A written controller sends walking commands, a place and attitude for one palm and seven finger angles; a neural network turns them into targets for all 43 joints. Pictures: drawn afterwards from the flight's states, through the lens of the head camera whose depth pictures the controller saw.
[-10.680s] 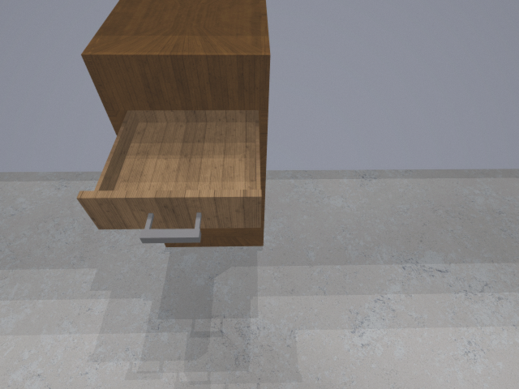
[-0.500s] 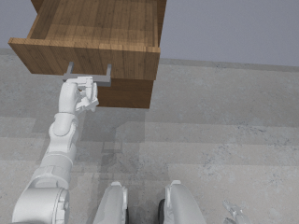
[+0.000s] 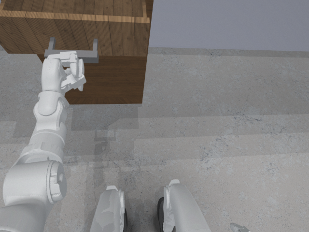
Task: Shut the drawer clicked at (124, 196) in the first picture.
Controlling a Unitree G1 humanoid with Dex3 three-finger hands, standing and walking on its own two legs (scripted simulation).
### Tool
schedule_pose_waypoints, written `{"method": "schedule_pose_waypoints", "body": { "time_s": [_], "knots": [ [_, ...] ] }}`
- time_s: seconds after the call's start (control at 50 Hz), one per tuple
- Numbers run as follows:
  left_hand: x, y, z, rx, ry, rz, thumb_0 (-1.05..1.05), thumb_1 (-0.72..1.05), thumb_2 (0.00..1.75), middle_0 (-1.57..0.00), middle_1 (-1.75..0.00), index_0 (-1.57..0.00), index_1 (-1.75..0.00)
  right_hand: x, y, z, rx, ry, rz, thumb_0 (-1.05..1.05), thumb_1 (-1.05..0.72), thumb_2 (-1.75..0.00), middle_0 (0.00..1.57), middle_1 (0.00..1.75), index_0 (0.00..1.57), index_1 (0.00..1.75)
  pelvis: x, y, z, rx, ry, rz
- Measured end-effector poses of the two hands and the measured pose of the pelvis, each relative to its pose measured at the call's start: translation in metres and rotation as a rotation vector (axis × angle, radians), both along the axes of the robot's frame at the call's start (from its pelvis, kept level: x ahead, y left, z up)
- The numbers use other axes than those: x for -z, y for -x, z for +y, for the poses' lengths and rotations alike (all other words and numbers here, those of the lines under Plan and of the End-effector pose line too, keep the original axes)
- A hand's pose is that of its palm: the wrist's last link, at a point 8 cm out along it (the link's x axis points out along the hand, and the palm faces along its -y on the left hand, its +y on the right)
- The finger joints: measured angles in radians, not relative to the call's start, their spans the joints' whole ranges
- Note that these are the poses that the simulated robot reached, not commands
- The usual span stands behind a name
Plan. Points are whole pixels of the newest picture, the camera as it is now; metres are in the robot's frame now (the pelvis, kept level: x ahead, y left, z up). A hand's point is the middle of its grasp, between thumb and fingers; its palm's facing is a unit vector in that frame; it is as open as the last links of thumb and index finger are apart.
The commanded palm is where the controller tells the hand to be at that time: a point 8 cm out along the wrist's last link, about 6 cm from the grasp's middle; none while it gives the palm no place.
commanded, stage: push the drawer shut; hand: left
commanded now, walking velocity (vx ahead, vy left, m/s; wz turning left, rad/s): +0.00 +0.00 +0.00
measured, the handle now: (73, 49) +0.57 +0.18 +0.04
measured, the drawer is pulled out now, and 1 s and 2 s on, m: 0.15 0.05 0.00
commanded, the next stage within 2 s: pull the fist back off the drawer in 1.26 s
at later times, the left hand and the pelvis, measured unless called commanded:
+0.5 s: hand (81, 59) +0.54 +0.16 +0.03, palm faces -0.01 -1.00 -0.03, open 2.8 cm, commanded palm +0.55 +0.18 +0.04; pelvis +0.00 +0.00 -0.01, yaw -1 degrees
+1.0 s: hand (83, 42) +0.60 +0.16 +0.04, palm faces +0.00 -1.00 -0.03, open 3.0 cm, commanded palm +0.62 +0.17 +0.04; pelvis -0.01 +0.00 -0.02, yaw -2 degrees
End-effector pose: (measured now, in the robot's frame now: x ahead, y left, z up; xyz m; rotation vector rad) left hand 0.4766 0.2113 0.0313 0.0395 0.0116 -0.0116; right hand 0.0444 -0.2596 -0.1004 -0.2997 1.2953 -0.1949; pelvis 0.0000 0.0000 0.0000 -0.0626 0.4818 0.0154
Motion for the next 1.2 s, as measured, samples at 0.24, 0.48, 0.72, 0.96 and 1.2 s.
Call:
{"method": "schedule_pose_waypoints", "body": {
  "time_s": [0.24,0.48,0.72,0.96,1.2],
  "knots": [
    [0.000,-0.022,0.005,0.003,0.008,0.004,-0.09,0.64,0.89,-1.40,-1.60,-1.40,-1.60,0.001,0.005,0.000,0.005,0.010,0.035,0.00,-0.91,-0.89,0.20,0.30,0.21,0.30,0.004,-0.001,0.000,-0.001,0.012,0.022],
    [-0.001,-0.046,0.004,-0.005,0.006,0.006,-0.08,0.64,0.90,-1.40,-1.60,-1.40,-1.60,0.004,0.026,0.000,0.017,0.024,0.093,0.00,-0.91,-0.89,0.20,0.30,0.21,0.30,0.012,0.003,0.001,-0.004,0.025,0.051],
    [-0.005,-0.069,0.000,-0.011,0.005,0.016,-0.03,0.67,0.91,-1.40,-1.60,-1.40,-1.60,0.002,0.059,0.006,0.056,0.023,0.157,0.00,-0.91,-0.89,0.20,0.30,0.21,0.30,0.015,0.006,0.002,0.004,0.034,0.072],
    [-0.006,-0.097,0.001,-0.011,0.006,0.020,-0.02,0.65,0.91,-1.40,-1.60,-1.40,-1.60,0.000,0.083,0.012,0.092,0.037,0.216,0.00,-0.91,-0.89,0.20,0.30,0.21,0.30,0.023,0.008,0.003,0.011,0.046,0.109],
    [-0.008,-0.124,0.004,-0.013,0.010,0.027,0.00,0.63,0.89,-1.40,-1.60,-1.40,-1.60,-0.001,0.101,0.022,0.128,0.038,0.263,0.00,-0.91,-0.89,0.20,0.30,0.21,0.30,0.030,0.009,0.004,0.019,0.059,0.144]
  ]
}}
